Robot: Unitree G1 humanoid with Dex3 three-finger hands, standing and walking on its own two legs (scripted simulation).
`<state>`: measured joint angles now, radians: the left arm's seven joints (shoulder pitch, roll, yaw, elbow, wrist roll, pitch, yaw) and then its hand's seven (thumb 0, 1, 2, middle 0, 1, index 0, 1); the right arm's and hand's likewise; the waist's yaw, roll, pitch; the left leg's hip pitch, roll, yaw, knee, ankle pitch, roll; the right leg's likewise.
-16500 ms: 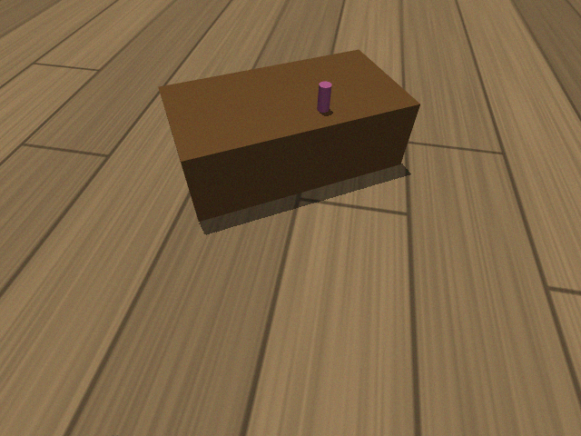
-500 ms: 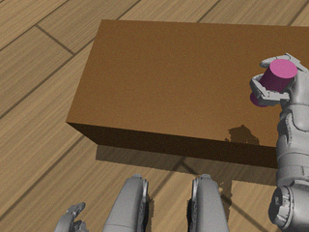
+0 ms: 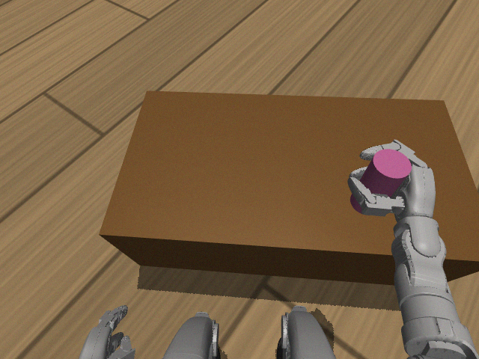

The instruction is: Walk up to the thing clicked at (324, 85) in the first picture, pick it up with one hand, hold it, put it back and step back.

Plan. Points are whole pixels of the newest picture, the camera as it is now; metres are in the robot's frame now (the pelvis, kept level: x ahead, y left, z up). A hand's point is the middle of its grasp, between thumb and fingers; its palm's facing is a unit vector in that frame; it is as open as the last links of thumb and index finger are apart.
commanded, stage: lift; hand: right
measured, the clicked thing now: (377, 184) +0.38 -0.20 +0.03
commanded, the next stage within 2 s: hold in 0.64 s
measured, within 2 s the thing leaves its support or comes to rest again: neither
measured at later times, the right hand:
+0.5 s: hand (375, 182) +0.36 -0.18 +0.07, palm faces +0.13 +0.99 -0.01, open 7.4 cm
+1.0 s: hand (381, 183) +0.35 -0.18 +0.09, palm faces +0.13 +0.99 +0.00, open 7.4 cm
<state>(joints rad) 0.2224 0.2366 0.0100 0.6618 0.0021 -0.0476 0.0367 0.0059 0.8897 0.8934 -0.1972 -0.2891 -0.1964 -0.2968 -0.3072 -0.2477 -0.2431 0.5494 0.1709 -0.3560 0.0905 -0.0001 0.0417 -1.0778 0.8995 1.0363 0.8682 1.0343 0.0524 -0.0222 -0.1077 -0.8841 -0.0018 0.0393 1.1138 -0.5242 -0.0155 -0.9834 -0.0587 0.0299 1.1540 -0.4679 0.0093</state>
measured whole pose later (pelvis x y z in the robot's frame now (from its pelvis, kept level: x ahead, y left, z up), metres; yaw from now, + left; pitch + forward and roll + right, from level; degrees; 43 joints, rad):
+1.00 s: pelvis +0.02 -0.01 +0.04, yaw +0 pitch +9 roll +2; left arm 0.23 0.21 0.00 0.67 0.00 -0.03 0.04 0.01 0.92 0.88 -0.20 -0.29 -0.20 -0.29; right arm -0.14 -0.18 -0.14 0.44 0.16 -0.36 0.02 0.00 0.05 -1.08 0.90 1.03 0.87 1.03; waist 0.02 -0.01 -0.06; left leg -0.57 0.01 0.01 0.87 -0.45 -0.03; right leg -0.66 -0.04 -0.01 0.90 -0.40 0.00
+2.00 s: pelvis +0.02 +0.00 +0.05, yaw +0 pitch +7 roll +1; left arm 0.22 0.21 0.00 0.68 -0.01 -0.05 0.04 0.01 0.91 0.89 -0.20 -0.30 -0.20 -0.30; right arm -0.10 -0.17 -0.13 0.40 0.17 -0.34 0.03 0.00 0.04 -1.08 0.90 1.04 0.87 1.04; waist 0.01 -0.02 -0.04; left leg -0.50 0.01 0.01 0.81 -0.42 -0.02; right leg -0.58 -0.04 -0.01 0.84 -0.37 0.01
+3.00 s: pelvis +0.01 +0.00 +0.05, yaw +0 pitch +6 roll +1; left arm 0.22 0.21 0.00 0.68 0.00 -0.05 0.05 0.01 0.91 0.90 -0.20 -0.30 -0.20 -0.30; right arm -0.09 -0.17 -0.13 0.39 0.17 -0.35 0.02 0.00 0.04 -1.08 0.90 1.03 0.87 1.04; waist 0.01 -0.02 -0.04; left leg -0.51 0.01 0.01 0.82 -0.42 -0.02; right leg -0.58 -0.04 -0.01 0.84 -0.37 0.01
